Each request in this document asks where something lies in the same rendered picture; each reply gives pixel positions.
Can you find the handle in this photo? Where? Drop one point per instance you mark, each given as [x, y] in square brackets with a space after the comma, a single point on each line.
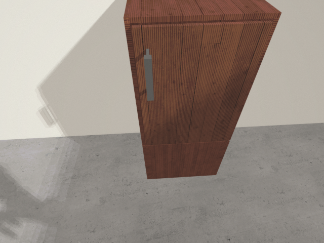
[148, 75]

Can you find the cupboard door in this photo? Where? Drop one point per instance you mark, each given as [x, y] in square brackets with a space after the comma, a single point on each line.
[201, 75]

